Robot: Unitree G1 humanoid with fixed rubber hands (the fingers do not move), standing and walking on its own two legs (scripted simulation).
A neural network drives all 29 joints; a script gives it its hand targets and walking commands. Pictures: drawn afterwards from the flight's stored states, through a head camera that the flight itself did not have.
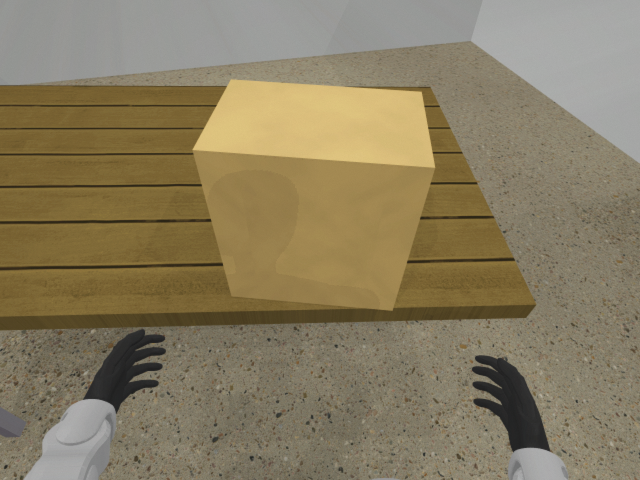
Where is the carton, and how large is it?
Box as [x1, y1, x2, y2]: [193, 79, 434, 310]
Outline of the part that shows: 231,79 193,148 195,161 231,295 392,310 434,169 421,92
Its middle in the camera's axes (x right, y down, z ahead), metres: -0.01 -0.05 +0.58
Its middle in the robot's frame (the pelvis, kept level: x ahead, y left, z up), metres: +0.47 +0.01 +0.08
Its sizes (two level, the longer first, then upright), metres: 0.264 0.170 0.285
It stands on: a table, 0.70 m high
